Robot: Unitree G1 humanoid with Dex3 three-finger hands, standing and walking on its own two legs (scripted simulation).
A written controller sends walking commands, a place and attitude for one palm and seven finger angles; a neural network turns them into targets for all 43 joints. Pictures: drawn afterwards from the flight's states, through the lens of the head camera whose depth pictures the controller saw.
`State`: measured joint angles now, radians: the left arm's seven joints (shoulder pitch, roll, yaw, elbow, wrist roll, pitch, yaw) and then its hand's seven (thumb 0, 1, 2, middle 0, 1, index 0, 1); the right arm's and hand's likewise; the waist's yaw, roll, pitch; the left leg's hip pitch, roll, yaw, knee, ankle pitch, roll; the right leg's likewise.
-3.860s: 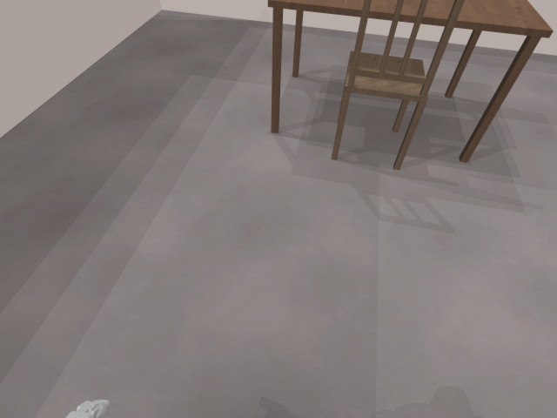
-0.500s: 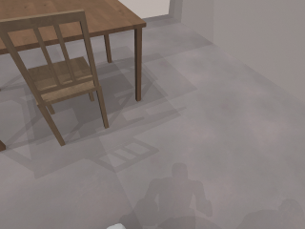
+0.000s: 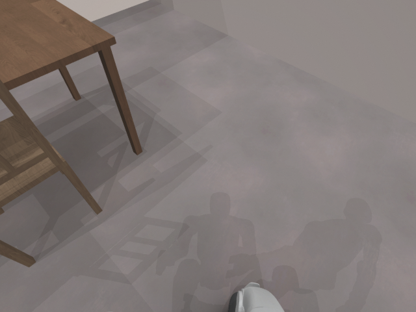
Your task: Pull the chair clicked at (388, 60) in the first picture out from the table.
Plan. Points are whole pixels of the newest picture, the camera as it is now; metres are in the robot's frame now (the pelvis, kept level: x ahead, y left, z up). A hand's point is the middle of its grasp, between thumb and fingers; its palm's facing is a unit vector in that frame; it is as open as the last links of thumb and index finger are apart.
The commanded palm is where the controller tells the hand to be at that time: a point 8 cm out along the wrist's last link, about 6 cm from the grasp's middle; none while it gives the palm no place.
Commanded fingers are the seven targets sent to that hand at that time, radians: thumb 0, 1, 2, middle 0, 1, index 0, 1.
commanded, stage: walk to a spot facing it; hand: left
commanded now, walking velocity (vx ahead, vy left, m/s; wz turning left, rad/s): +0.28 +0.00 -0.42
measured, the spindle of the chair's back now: out of the picture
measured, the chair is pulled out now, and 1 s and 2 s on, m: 0.00 0.00 0.00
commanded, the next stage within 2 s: turn to face it in 0.06 s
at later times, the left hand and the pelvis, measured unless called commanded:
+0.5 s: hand (141, 260) +0.25 +0.17 -0.17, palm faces +0.11 -0.98 -0.18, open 7.3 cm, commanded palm none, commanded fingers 0.00 0.90 0.90 -0.20 -0.30 -0.20 -0.30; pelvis +0.19 -0.02 +0.00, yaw +4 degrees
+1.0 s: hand (132, 235) +0.31 +0.19 -0.15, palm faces +0.33 -0.90 -0.29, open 7.4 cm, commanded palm none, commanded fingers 0.00 0.90 0.90 -0.20 -0.30 -0.20 -0.30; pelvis +0.25 -0.05 +0.00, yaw +19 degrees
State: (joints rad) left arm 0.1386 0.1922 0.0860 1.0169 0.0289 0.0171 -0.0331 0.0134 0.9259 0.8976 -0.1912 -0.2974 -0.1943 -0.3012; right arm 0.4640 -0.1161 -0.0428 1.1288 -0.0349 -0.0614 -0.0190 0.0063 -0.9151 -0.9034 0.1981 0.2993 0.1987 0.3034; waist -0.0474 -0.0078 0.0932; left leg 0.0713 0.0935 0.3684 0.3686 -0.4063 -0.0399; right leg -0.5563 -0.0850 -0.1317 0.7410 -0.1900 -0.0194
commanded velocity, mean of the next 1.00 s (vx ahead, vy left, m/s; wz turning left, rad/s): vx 0.03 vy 0.00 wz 0.48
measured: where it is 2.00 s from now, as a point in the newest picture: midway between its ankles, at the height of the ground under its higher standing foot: (217, 301)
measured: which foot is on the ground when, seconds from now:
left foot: down 0.00-0.08, up 0.10-0.52, down 0.54-1.00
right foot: up 0.00-0.06, down 0.08-0.54, up 0.56-0.98, down 1.00-1.00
